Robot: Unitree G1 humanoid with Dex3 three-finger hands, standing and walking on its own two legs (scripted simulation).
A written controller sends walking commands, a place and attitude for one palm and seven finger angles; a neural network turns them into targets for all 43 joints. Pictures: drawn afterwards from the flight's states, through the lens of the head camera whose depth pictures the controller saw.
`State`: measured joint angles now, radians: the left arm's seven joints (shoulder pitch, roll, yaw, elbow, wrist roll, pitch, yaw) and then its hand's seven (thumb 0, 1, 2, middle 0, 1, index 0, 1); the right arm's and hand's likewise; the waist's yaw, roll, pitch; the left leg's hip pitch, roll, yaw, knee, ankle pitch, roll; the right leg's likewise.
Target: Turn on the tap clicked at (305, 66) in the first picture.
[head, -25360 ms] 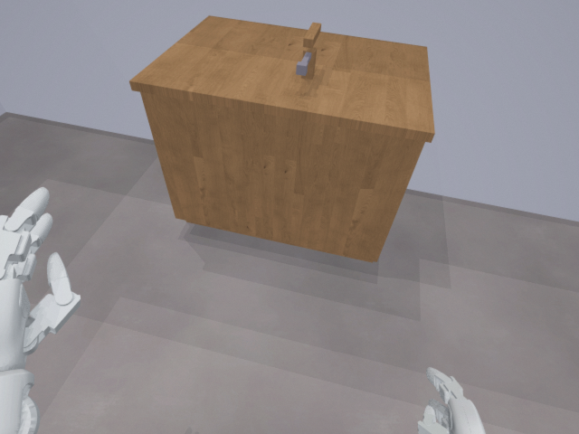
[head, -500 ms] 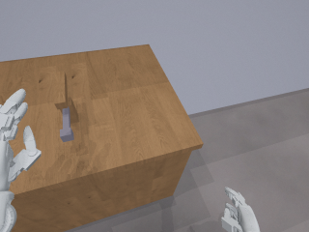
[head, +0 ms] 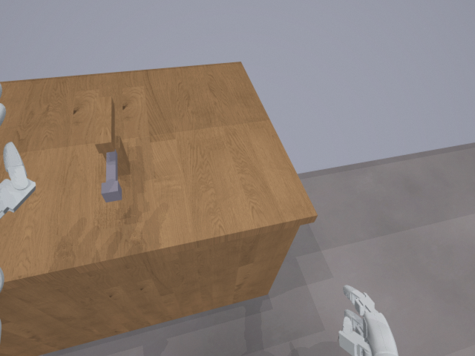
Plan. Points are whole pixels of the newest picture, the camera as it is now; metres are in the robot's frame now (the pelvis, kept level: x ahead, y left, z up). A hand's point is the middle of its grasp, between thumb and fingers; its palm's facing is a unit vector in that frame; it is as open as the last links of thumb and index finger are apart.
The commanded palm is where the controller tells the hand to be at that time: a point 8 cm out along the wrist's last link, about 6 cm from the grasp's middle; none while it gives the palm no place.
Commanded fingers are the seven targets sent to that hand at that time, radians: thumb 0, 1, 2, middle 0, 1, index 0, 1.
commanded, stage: come to a stop and stand still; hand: left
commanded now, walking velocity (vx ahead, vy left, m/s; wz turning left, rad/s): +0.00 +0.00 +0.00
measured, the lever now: (111, 191) +0.35 +0.28 +0.03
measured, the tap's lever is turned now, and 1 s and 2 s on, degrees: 0 0 0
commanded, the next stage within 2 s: look again from close up in 0.48 s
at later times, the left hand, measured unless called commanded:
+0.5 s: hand (36, 219) +0.22 +0.28 +0.17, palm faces +0.39 -0.86 -0.31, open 7.4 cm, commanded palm +0.16 +0.31 +0.17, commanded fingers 0.00 0.90 0.90 -0.20 -0.30 -0.20 -0.30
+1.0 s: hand (52, 212) +0.24 +0.28 +0.15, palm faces +0.37 -0.85 -0.38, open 7.4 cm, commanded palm +0.18 +0.31 +0.17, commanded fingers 0.00 0.90 0.90 -0.20 -0.30 -0.20 -0.30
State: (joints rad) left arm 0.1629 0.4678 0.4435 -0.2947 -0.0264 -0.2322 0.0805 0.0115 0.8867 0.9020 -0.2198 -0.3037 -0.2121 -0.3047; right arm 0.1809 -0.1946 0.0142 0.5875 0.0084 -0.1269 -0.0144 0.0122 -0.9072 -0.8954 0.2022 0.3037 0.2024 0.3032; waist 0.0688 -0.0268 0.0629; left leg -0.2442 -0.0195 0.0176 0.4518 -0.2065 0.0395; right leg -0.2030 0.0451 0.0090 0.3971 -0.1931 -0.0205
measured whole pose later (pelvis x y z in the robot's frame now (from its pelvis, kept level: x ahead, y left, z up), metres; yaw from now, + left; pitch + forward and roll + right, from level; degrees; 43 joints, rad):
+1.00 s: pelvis +0.02 +0.03 +0.00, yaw +0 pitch +0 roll -1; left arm 0.42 0.36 0.35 -0.44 -0.05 -0.21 0.09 0.01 0.89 0.90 -0.21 -0.30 -0.21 -0.30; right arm 0.19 -0.19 0.01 0.57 0.01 -0.10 -0.02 0.01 -0.91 -0.90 0.20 0.30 0.20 0.30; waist 0.03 -0.02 0.05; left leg -0.22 -0.05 0.03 0.44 -0.23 0.07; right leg -0.17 0.02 0.02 0.37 -0.21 0.02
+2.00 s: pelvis +0.02 -0.02 +0.00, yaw +0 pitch +0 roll -1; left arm 0.46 0.36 0.33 -0.46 -0.07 -0.15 0.11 0.01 0.89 0.90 -0.21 -0.30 -0.21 -0.30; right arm 0.18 -0.21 0.00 0.58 0.02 -0.07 -0.04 0.01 -0.91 -0.90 0.20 0.30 0.20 0.30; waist 0.02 0.01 0.04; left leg -0.21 0.01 0.02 0.46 -0.25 0.01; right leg -0.17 0.08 0.01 0.39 -0.22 -0.05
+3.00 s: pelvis +0.00 +0.02 +0.00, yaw -1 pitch +1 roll -1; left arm 0.23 0.46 0.47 -0.30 -0.06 -0.25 0.09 0.01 0.89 0.90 -0.21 -0.30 -0.21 -0.30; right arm 0.20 -0.19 0.02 0.59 0.01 -0.15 0.00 0.01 -0.91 -0.90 0.20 0.30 0.20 0.30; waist 0.04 -0.02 0.06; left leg -0.26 -0.03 0.04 0.45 -0.20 0.06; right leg -0.22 0.03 0.02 0.40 -0.19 0.00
